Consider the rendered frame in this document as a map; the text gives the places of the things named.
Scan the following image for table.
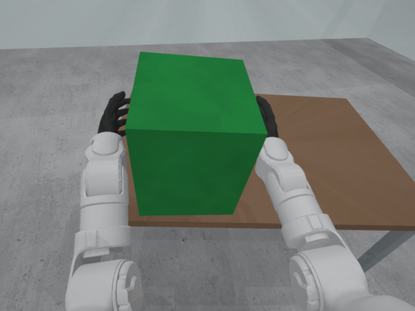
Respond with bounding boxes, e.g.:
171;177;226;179
118;93;415;273

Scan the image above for robot right forearm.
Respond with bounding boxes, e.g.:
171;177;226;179
255;137;368;289

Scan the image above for carton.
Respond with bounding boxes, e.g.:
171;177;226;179
125;52;268;216

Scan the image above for robot left hand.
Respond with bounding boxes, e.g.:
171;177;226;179
98;91;131;137

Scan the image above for robot right hand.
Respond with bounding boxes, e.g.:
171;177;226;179
256;95;279;138

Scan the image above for robot left forearm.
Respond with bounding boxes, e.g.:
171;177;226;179
65;132;132;311

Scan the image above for robot left upper arm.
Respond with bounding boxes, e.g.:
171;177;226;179
66;259;143;311

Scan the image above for robot right upper arm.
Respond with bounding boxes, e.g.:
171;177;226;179
289;244;415;311

